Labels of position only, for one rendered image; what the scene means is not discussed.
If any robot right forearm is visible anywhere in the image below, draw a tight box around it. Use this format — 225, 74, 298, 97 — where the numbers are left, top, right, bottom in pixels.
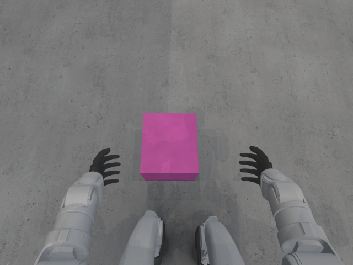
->
260, 168, 344, 265

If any robot right shin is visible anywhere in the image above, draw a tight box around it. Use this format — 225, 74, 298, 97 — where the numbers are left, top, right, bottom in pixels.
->
201, 216, 218, 264

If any carton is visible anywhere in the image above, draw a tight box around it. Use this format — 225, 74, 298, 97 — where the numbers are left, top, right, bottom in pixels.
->
140, 113, 199, 181

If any robot right hand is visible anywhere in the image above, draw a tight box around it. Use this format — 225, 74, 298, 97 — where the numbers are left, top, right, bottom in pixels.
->
239, 146, 272, 185

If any robot left hand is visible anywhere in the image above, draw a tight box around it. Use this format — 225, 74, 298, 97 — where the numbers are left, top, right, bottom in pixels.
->
89, 148, 121, 186

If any robot right upper arm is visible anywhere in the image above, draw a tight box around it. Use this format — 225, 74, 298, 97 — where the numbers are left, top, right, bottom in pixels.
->
282, 252, 343, 265

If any robot left forearm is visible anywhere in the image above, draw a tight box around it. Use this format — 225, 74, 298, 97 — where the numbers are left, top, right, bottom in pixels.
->
33, 172, 104, 265

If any robot right thigh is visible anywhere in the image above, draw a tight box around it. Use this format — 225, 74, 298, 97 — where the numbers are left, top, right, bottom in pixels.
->
199, 221, 245, 265

